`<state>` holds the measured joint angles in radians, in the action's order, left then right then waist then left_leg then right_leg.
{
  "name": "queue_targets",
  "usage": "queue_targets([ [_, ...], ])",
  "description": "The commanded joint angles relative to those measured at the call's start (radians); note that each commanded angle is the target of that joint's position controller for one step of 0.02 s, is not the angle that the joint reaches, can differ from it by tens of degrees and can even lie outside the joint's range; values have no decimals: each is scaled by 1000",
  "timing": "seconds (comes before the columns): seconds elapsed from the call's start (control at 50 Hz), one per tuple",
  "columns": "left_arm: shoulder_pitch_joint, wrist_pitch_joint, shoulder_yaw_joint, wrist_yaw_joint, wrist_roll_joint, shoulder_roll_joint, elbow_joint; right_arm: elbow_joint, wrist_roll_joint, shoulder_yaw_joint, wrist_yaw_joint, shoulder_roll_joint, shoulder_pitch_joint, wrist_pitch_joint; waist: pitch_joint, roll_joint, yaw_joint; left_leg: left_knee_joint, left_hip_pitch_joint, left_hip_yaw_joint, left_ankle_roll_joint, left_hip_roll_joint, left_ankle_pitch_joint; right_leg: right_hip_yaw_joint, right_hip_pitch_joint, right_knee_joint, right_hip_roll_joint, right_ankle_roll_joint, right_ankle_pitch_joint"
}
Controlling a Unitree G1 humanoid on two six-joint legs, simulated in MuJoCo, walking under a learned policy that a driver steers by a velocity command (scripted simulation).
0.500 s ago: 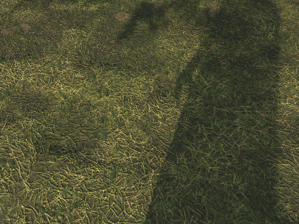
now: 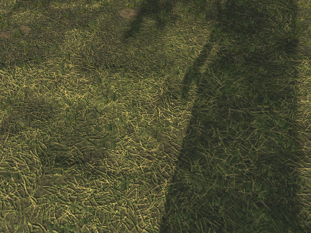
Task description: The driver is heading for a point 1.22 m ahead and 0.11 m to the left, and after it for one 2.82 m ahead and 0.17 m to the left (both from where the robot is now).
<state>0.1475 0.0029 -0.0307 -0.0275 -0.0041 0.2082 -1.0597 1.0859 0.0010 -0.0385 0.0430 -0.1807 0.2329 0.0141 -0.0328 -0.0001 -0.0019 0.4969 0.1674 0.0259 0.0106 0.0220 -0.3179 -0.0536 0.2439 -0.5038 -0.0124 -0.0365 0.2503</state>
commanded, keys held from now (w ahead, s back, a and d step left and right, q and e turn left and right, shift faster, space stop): no key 0.14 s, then w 0.86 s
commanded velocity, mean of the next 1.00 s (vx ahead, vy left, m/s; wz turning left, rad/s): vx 0.31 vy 0.00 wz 0.00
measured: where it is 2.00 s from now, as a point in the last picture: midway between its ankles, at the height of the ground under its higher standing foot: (150, 153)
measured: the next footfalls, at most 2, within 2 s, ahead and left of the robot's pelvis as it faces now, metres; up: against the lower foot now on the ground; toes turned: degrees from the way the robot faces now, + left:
left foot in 0.48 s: +0.09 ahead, +0.16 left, +0.00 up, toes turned +4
right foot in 0.96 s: +0.48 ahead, -0.07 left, +0.00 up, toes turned -3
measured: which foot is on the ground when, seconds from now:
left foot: down 0.00-0.22, up 0.24-0.46, down 0.48-0.98, up 1.00-1.00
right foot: down 0.00-0.48, up 0.50-0.94, down 0.96-1.00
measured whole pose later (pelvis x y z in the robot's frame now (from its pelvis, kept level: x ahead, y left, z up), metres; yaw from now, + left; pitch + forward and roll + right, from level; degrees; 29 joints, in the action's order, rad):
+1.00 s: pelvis +0.31 +0.03 -0.02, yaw +0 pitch +2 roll -1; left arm -0.08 0.11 -0.05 0.05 -0.02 0.22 -0.88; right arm 1.09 0.00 -0.05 0.02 -0.21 0.49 0.07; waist -0.05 0.00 -0.06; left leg 0.61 -0.06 0.02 0.00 0.05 -0.51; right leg -0.08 0.54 -0.57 -0.01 -0.09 0.06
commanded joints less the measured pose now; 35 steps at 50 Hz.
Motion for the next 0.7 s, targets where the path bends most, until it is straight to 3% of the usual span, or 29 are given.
queue_targets([
  [0.02,20,4,-18,-4,0,99,20,-10,0,-17,5,-96,62,1,29,-8,1,-74,48,-26,-24,29,243,64,-82,58,60,-36,-279],
  [0.14,12,3,-20,-5,1,94,7,-2,1,-17,8,-93,59,-2,17,-8,1,-85,48,-21,-20,26,201,67,-78,72,60,-35,-237],
  [0.16,31,2,-20,-6,0,89,-6,11,0,-16,9,-85,82,-3,38,-2,-1,-82,41,-5,-24,12,95,59,-86,78,50,-39,-114],
  [0.2,53,-2,-35,-8,-16,122,-13,6,-11,-21,12,-92,76,-3,-13,21,13,-19,122,26,-51,-19,-198,93,-35,105,58,-75,328],
  [0.22,72,3,-41,-8,-20,137,-13,-11,-13,-21,12,-88,55,3,-58,52,24,29,194,30,-63,-22,-269,170,-11,155,108,-105,485],
  [0.26,157,26,-56,-5,-25,182,-27,-46,-20,-13,5,-50,8,32,-90,161,52,214,321,60,-69,-31,-194,447,-57,306,286,-203,646],
  [0.28,174,39,-62,-5,-18,196,-28,-58,-21,-16,-3,-60,-18,43,-101,163,59,309,340,21,-82,-4,-173,558,-32,352,351,-244,635],
  [0.32,150,68,-61,-1,-3,191,-5,-77,-31,-26,-16,-80,-40,60,-87,133,48,473,433,-49,-103,49,-244,611,-61,371,402,-262,529],
  [0.34,122,77,-59,1,-9,181,10,-80,-34,-31,-21,-90,-36,67,-68,111,31,466,451,-65,-110,73,-235,567,-79,365,389,-237,460],
  [0.38,70,78,-57,3,-26,173,33,-74,-36,-37,-23,-93,-28,76,-37,103,3,283,340,-29,-108,72,-179,389,-46,352,303,-165,317],
  [0.42,33,64,-63,6,-38,192,41,-29,-27,-38,-26,-58,61,80,-9,95,-55,75,69,77,-87,-5,0,211,99,291,200,-129,245],
  [0.46,52,54,-57,9,-40,165,38,32,-20,-49,-28,-61,203,70,8,57,-98,21,-139,115,-63,-60,68,139,231,160,144,-110,273],
  [0.48,25,59,-41,12,-32,114,52,44,-18,-58,-26,-89,286,69,19,-40,-131,-52,-233,-29,-91,35,-6,80,327,-38,100,-70,203],
  [0.5,10,70,-22,16,-15,38,80,38,-16,-75,-21,-192,375,72,48,-293,-141,-238,-312,-422,-186,280,-162,-41,487,-422,17,-2,212],
  [0.52,-21,86,-25,16,-26,48,115,40,0,-69,-34,-224,400,88,28,-305,-133,-355,-286,-747,-310,400,-382,66,641,-640,-10,-19,307],
  [0.54,-46,100,-27,21,-48,77,128,17,1,-55,-37,-193,309,104,-51,-192,-89,-356,-243,-731,-307,406,-458,122,743,-745,64,-42,225],
  [0.56,-37,108,-31,27,-48,104,125,-9,-2,-39,-45,-153,232,113,-79,-126,-58,-344,-217,-608,-261,359,-370,123,761,-755,100,-55,110],
  [0.58,-20,112,-36,26,-33,110,109,-29,-3,-32,-53,-146,173,114,-69,-85,-30,-348,-177,-492,-221,310,-224,117,714,-710,123,-56,23],
  [0.62,-15,107,-47,27,-18,125,98,-42,1,-18,-55,-109,157,108,-60,-86,-13,-366,-119,-315,-177,240,20,102,604,-583,144,-38,-78],
  [0.64,-24,100,-47,29,-16,110,97,-35,5,-15,-50,-105,190,106,-53,-96,-19,-369,-117,-257,-175,219,118,81,577,-543,138,-25,-113],
  [0.7,-125,88,-38,33,-12,71,134,-32,5,-17,-31,-128,245,99,-62,-75,-37,-377,-120,-161,-179,191,293,50,564,-374,118,2,-208],
])
Velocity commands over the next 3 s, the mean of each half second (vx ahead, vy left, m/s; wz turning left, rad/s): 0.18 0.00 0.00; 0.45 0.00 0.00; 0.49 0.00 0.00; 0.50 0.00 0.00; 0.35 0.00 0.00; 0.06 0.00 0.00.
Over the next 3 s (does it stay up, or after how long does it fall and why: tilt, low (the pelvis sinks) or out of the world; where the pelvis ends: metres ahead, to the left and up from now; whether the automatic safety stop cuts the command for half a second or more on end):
stays up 1.20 0.04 0.00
